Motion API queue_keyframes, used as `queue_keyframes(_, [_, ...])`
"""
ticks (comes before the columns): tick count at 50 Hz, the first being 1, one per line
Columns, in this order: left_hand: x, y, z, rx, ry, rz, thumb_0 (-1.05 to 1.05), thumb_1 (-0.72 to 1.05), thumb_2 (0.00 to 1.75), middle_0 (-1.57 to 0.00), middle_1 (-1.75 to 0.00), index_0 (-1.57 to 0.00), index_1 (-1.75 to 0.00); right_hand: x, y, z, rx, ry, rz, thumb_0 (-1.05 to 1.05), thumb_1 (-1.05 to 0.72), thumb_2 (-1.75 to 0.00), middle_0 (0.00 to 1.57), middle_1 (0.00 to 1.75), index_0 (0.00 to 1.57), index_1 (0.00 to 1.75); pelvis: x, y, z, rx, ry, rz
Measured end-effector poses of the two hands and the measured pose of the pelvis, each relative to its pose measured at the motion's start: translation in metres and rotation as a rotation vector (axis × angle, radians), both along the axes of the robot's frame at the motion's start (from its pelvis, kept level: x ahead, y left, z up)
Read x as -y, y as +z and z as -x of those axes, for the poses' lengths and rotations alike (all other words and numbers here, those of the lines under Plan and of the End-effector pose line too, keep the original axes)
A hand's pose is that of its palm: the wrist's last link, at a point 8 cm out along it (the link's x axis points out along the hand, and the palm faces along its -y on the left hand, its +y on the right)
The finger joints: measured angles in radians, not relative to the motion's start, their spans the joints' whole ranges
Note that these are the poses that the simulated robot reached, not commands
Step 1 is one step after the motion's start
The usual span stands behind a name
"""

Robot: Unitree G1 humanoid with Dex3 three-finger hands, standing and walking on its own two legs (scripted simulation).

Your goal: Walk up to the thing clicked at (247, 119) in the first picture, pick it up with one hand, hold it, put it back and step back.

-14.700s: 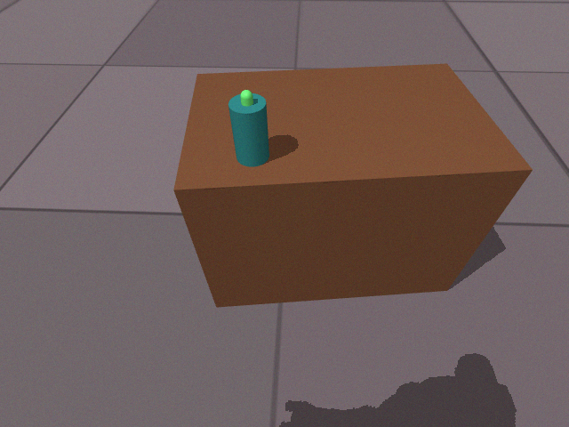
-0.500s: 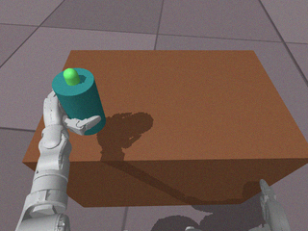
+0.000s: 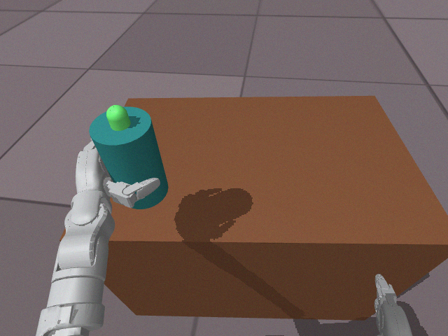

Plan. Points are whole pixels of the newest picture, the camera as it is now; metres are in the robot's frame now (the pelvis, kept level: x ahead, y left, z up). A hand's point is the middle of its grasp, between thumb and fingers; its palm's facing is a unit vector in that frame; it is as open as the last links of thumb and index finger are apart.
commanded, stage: lift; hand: left
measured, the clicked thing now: (132, 155) +0.37 +0.17 +0.16
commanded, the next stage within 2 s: hold in 0.40 s
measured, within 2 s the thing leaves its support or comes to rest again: neither
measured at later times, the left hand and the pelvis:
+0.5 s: hand (126, 165) +0.34 +0.17 +0.17, palm faces +0.20 -0.98 -0.02, open 11.9 cm; pelvis +0.00 +0.00 +0.01, yaw +1 degrees
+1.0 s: hand (121, 160) +0.33 +0.17 +0.19, palm faces +0.18 -0.98 -0.01, open 11.9 cm; pelvis +0.00 +0.00 +0.01, yaw +1 degrees
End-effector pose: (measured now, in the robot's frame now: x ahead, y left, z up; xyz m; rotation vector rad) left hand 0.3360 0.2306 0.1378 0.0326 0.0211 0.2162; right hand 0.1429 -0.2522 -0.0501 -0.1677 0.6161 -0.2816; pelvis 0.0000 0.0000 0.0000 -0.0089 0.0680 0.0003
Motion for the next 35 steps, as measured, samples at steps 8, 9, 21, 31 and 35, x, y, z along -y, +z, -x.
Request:
queue_keyframes(8, [0.005,0.012,0.014,-0.005,0.0,0.0,0.0,-0.61,1.09,-0.57,-0.96,-0.6,-0.97,-0.001,-0.001,-0.002,0.026,0.012,-0.01,-0.01,0.54,-0.06,0.06,0.05,0.05,0.05,0.003,0.004,0.002,0.027,0.005,-0.003])
queue_keyframes(9, [0.005,0.014,0.015,-0.002,-0.002,0.0,0.0,-0.61,1.09,-0.57,-0.96,-0.6,-0.97,0.0,-0.001,-0.002,0.031,0.012,-0.01,-0.01,0.54,-0.06,0.06,0.05,0.05,0.05,0.004,0.004,0.003,0.031,0.006,-0.004])
queue_keyframes(21, [0.008,0.03,0.022,-0.001,-0.01,0.019,0.0,-0.61,1.09,-0.57,-0.96,-0.6,-0.97,0.003,-0.005,-0.002,0.031,0.005,-0.011,-0.01,0.53,-0.06,0.06,0.05,0.05,0.05,0.005,0.009,0.004,0.055,0.01,-0.006])
queue_keyframes(31, [0.008,0.037,0.029,0.004,-0.012,0.021,0.0,-0.61,1.09,-0.57,-0.97,-0.6,-0.97,0.003,0.0,-0.008,0.061,0.001,-0.002,-0.01,0.51,-0.06,0.06,0.05,0.05,0.05,0.003,0.011,0.003,0.066,0.012,-0.005])
queue_keyframes(35, [0.008,0.04,0.031,0.008,-0.02,0.016,0.0,-0.61,1.09,-0.57,-0.96,-0.6,-0.97,0.0,0.001,-0.01,0.07,0.007,-0.004,-0.01,0.51,-0.06,0.06,0.05,0.05,0.05,0.002,0.012,0.001,0.07,0.013,-0.003])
